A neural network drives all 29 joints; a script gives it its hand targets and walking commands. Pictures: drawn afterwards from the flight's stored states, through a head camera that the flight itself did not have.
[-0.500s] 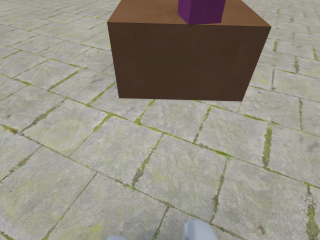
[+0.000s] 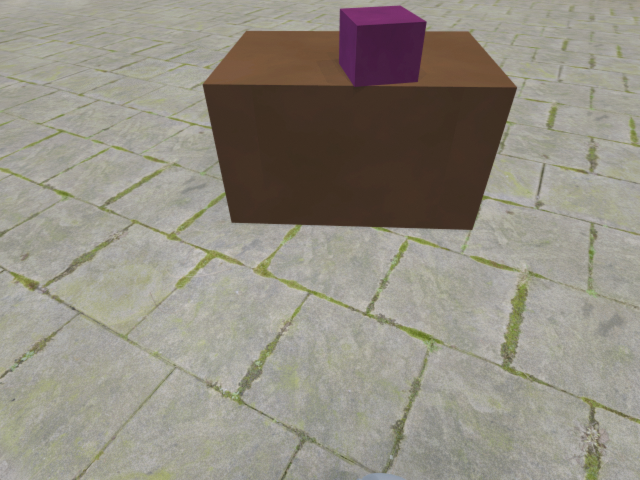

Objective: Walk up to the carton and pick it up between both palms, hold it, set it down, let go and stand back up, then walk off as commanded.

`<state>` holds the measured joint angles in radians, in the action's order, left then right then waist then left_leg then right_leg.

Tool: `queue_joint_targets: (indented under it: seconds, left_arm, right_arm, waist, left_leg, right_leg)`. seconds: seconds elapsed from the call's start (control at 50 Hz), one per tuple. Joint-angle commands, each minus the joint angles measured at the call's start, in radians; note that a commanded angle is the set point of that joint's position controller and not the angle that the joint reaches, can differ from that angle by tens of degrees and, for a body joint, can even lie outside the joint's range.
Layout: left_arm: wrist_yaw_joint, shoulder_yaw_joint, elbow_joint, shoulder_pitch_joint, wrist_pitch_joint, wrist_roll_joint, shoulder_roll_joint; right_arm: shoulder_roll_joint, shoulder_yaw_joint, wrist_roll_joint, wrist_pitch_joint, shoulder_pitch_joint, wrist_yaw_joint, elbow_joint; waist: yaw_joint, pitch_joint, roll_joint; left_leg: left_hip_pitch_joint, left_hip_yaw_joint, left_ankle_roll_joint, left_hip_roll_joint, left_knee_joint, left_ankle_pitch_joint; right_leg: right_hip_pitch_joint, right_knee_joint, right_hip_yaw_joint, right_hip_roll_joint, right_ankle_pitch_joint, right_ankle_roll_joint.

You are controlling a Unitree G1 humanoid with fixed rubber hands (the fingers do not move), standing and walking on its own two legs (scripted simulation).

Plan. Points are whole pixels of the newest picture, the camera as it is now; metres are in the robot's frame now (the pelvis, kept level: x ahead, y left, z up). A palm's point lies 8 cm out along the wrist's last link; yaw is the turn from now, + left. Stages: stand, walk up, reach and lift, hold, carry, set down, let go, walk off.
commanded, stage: walk off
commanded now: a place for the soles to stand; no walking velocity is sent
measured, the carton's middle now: (378, 44) +1.62 -0.11 +0.05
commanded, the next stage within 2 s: none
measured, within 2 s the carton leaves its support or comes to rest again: neither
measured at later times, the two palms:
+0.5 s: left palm out of the picture +0.04 +0.19 -0.07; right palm out of the picture +0.19 -0.41 -0.11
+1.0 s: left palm (228, 411) +0.26 +0.17 -0.10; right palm out of the picture +0.27 -0.45 -0.12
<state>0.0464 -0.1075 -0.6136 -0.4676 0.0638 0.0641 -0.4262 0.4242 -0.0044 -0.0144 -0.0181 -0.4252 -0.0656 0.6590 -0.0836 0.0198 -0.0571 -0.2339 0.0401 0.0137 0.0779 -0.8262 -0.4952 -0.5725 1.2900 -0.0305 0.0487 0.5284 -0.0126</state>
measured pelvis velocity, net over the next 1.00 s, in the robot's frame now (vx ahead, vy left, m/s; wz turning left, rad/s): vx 0.21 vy -0.14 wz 0.06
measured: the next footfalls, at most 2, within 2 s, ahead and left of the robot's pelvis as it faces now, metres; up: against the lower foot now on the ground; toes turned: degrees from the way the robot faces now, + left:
right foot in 0.14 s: +0.14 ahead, -0.24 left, +0.00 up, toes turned +2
left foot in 0.58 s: +0.14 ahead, +0.04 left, +0.00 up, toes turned +4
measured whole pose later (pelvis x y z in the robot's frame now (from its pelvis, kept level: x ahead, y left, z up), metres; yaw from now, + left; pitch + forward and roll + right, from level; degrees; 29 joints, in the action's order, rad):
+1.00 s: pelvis +0.21 -0.14 -0.02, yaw +4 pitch -9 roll +1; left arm -0.01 -0.08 -0.66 -0.33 -0.01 0.06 -0.34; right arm 0.43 -0.02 -0.05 -0.08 -0.41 0.00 0.69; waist -0.02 0.14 0.03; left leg -0.22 -0.02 0.01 0.07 -1.14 -0.63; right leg -0.45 1.05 -0.01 -0.02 0.45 0.01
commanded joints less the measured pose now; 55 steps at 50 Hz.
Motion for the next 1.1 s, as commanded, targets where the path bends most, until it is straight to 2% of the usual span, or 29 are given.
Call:
queue_joint_targets:
  seconds: [0.0,0.02,0.06,0.08,0.1,0.12,0.16,0.2,0.24,0.32,0.4,0.48,0.52,0.54,0.58,0.6,0.62,0.66,0.74,0.8,0.84,0.86,0.88,0.9,0.92,0.94,0.96,1.02,1.08]
  left_arm:
    - [0.027,-0.073,0.181,0.110,-0.051,-0.036,-0.245]
    - [0.033,-0.061,0.171,0.128,-0.054,-0.041,-0.236]
    - [0.028,-0.069,0.056,-0.156,-0.081,-0.044,-0.207]
    - [-0.002,-0.069,0.011,-0.259,-0.092,-0.026,-0.266]
    - [-0.029,-0.075,0.012,-0.256,-0.089,-0.011,-0.333]
    - [-0.042,-0.087,0.053,-0.204,-0.080,-0.011,-0.378]
    - [-0.063,-0.111,0.120,-0.087,-0.088,-0.020,-0.397]
    - [-0.067,-0.091,0.117,0.011,-0.112,-0.016,-0.319]
    - [-0.084,-0.073,0.100,-0.030,-0.122,-0.020,-0.300]
    - [-0.092,-0.073,0.064,-0.022,-0.128,-0.033,-0.274]
    - [-0.081,-0.063,0.035,0.001,-0.120,-0.038,-0.257]
    - [-0.067,-0.055,0.043,0.029,-0.101,-0.032,-0.252]
    - [-0.058,-0.031,0.039,0.069,-0.091,-0.028,-0.221]
    - [-0.053,-0.025,0.045,0.098,-0.086,-0.028,-0.200]
    - [-0.045,-0.004,0.072,0.113,-0.093,-0.054,-0.070]
    - [-0.054,-0.035,0.086,0.127,-0.089,-0.053,-0.121]
    - [-0.054,-0.040,0.075,0.183,-0.092,-0.055,-0.154]
    - [-0.051,-0.036,0.050,0.196,-0.110,-0.051,-0.179]
    - [-0.048,-0.033,0.060,0.208,-0.091,-0.053,-0.185]
    - [-0.042,-0.031,0.074,0.181,-0.081,-0.050,-0.194]
    - [-0.048,-0.040,0.005,-0.002,-0.084,-0.042,-0.208]
    - [-0.057,-0.058,-0.037,-0.107,-0.092,-0.025,-0.241]
    - [-0.084,-0.065,-0.050,-0.174,-0.098,-0.016,-0.304]
    - [-0.110,-0.049,-0.004,-0.154,-0.092,-0.013,-0.331]
    - [-0.118,-0.041,0.016,-0.067,-0.096,-0.017,-0.330]
    - [-0.127,-0.049,0.033,-0.046,-0.109,-0.021,-0.330]
    - [-0.129,-0.051,0.018,-0.018,-0.116,-0.010,-0.323]
    - [-0.136,-0.046,-0.002,-0.052,-0.131,-0.014,-0.282]
    - [-0.139,-0.032,-0.013,-0.018,-0.127,-0.031,-0.261]
  right_arm:
    - [0.308,-0.196,-0.064,0.072,0.257,-0.022,-0.156]
    - [0.308,-0.190,-0.070,0.066,0.238,-0.009,-0.152]
    - [0.234,-0.168,-0.065,0.045,0.270,0.014,-0.126]
    - [0.119,-0.121,-0.036,0.045,0.251,0.019,-0.126]
    - [0.050,-0.082,-0.001,0.053,0.194,0.022,-0.149]
    - [0.062,-0.095,-0.001,0.047,0.125,0.016,-0.142]
    - [0.160,-0.125,0.020,0.028,0.182,0.031,-0.178]
    - [0.198,-0.148,0.005,0.026,0.174,0.044,-0.173]
    - [0.200,-0.125,-0.012,0.020,0.162,0.052,-0.172]
    - [0.182,-0.109,-0.013,0.014,0.141,0.082,-0.119]
    - [0.185,-0.110,-0.004,0.002,0.157,0.093,-0.118]
    - [0.192,-0.113,0.004,0.018,0.100,0.083,-0.092]
    - [0.197,-0.112,0.004,0.035,0.014,0.070,-0.062]
    - [0.217,-0.131,-0.005,0.042,-0.041,0.063,-0.032]
    - [0.307,-0.162,-0.032,0.063,-0.144,0.046,-0.007]
    - [0.305,-0.160,-0.030,0.064,-0.123,0.040,-0.018]
    - [0.276,-0.152,-0.026,0.071,-0.120,0.040,-0.025]
    - [0.246,-0.134,-0.036,0.063,-0.094,0.034,-0.046]
    - [0.235,-0.135,-0.030,0.044,-0.005,0.035,-0.077]
    - [0.260,-0.143,-0.035,0.030,0.150,0.051,-0.104]
    - [0.253,-0.141,-0.044,0.015,0.269,0.063,-0.117]
    - [0.195,-0.127,-0.039,0.006,0.248,0.070,-0.122]
    - [0.120,-0.097,-0.028,0.006,0.212,0.071,-0.126]
    - [0.103,-0.097,-0.022,-0.012,0.132,0.067,-0.128]
    - [0.156,-0.119,-0.033,-0.025,0.094,0.059,-0.103]
    - [0.174,-0.122,-0.031,-0.037,0.140,0.057,-0.113]
    - [0.181,-0.145,-0.038,-0.040,0.160,0.057,-0.110]
    - [0.155,-0.119,-0.050,-0.031,0.172,0.064,-0.098]
    - [0.156,-0.110,-0.038,-0.029,0.186,0.067,-0.071]
  waist:
    - [0.016,0.340,0.297]
    - [0.024,0.284,0.300]
    - [-0.124,0.166,0.031]
    - [-0.145,0.132,-0.241]
    - [-0.116,0.066,-0.431]
    - [-0.078,-0.001,-0.379]
    - [-0.066,0.107,-0.318]
    - [0.012,0.164,-0.160]
    - [0.022,0.089,-0.097]
    - [0.028,0.070,-0.026]
    - [0.024,0.139,-0.093]
    - [0.031,0.089,-0.179]
    - [0.098,0.032,-0.091]
    - [0.144,0.008,-0.001]
    - [0.169,-0.044,0.290]
    - [0.153,0.023,0.197]
    - [0.157,0.055,0.094]
    - [0.171,0.145,0.122]
    - [0.147,0.239,0.188]
    - [0.069,0.333,0.233]
    - [-0.042,0.268,0.235]
    - [-0.098,0.220,0.021]
    - [-0.103,0.152,-0.206]
    - [-0.052,0.066,-0.167]
    - [0.006,0.084,-0.001]
    - [-0.004,0.113,-0.013]
    - [0.014,0.155,0.014]
    - [0.037,0.106,0.008]
    - [0.043,0.009,-0.018]
  left_leg:
    - [-0.208,-0.413,-0.219,0.346,0.440,-0.302]
    - [-0.192,-0.346,-0.178,0.290,0.367,-0.315]
    - [-0.451,-0.024,-0.097,0.077,-0.257,-0.222]
    - [-0.491,0.012,-0.053,-0.026,-0.596,-0.081]
    - [-0.621,-0.036,-0.047,-0.128,-0.701,-0.147]
    - [-0.652,-0.104,-0.064,-0.109,-0.709,-0.177]
    - [-0.638,-0.170,-0.068,-0.044,-0.829,-0.096]
    - [-0.585,-0.144,-0.062,-0.001,-0.762,0.032]
    - [-0.588,-0.125,-0.068,0.016,-0.626,0.030]
    - [-0.509,-0.094,-0.077,-0.002,-0.362,-0.027]
    - [-0.390,-0.035,-0.063,-0.029,-0.198,-0.024]
    - [-0.255,-0.003,-0.077,-0.057,0.030,-0.012]
    - [0.002,0.009,-0.097,-0.091,0.180,0.047]
    - [0.195,-0.107,-0.132,-0.055,0.202,0.055]
    - [0.368,-0.759,-0.260,0.321,0.490,-0.153]
    - [0.335,-0.797,-0.330,0.359,0.452,-0.084]
    - [0.336,-0.761,-0.357,0.367,0.412,0.104]
    - [0.349,-0.583,-0.327,0.323,0.345,0.310]
    - [0.171,-0.541,-0.299,0.297,0.412,0.066]
    - [-0.205,-0.444,-0.255,0.262,0.466,-0.221]
    - [-0.434,-0.270,-0.156,0.151,0.242,-0.277]
    - [-0.529,-0.152,-0.109,0.058,-0.080,-0.202]
    - [-0.526,-0.041,-0.073,-0.044,-0.413,-0.033]
    - [-0.499,-0.097,-0.036,-0.093,-0.546,-0.082]
    - [-0.507,-0.129,-0.042,-0.051,-0.586,-0.073]
    - [-0.524,-0.145,-0.043,-0.032,-0.604,-0.064]
    - [-0.506,-0.136,-0.042,-0.011,-0.613,-0.060]
    - [-0.473,-0.129,-0.049,0.016,-0.502,-0.028]
    - [-0.398,-0.110,-0.062,0.004,-0.318,-0.029]
  right_leg:
    - [-0.234,-0.005,0.302,-0.164,0.061,-0.024]
    - [-0.137,-0.222,0.279,-0.181,0.073,-0.015]
    - [0.448,-0.718,0.253,-0.142,-0.052,-0.016]
    - [0.435,-0.830,0.409,-0.145,0.013,-0.055]
    - [0.442,-0.926,0.671,-0.247,0.007,0.005]
    - [0.448,-0.972,0.802,-0.302,0.214,0.101]
    - [0.187,-1.224,0.927,-0.376,0.797,0.146]
    - [0.180,-1.104,0.857,-0.344,0.509,0.124]
    - [0.312,-0.972,0.834,-0.392,0.297,0.173]
    - [0.336,-0.928,0.666,-0.368,0.346,0.202]
    - [0.216,-0.983,0.544,-0.329,0.489,0.171]
    - [0.259,-0.880,0.428,-0.306,0.296,0.182]
    - [0.128,-0.690,0.307,-0.246,0.201,0.175]
    - [-0.036,-0.518,0.244,-0.203,0.123,0.141]
    - [-0.352,-0.070,0.037,0.038,0.078,0.028]
    - [-0.362,-0.033,0.133,-0.017,0.099,0.029]
    - [-0.363,-0.007,0.153,-0.030,0.089,0.035]
    - [-0.419,-0.006,0.145,-0.049,0.096,0.038]
    - [-0.310,-0.088,0.144,-0.068,0.020,0.013]
    - [-0.005,-0.265,0.074,-0.091,-0.075,0.009]
    - [0.431,-0.486,0.069,-0.088,-0.219,0.021]
    - [0.608,-0.592,0.112,-0.085,-0.184,0.013]
    - [0.589,-0.791,0.418,-0.245,-0.030,0.056]
    - [0.555,-0.994,0.787,-0.414,0.080,0.128]
    - [0.550,-0.999,0.856,-0.452,0.105,0.184]
    - [0.470,-1.063,0.888,-0.473,0.222,0.175]
    - [0.425,-1.053,0.850,-0.456,0.240,0.176]
    - [0.489,-0.850,0.690,-0.414,-0.483,0.181]
    - [0.555,-0.754,0.565,-0.382,-0.717,0.173]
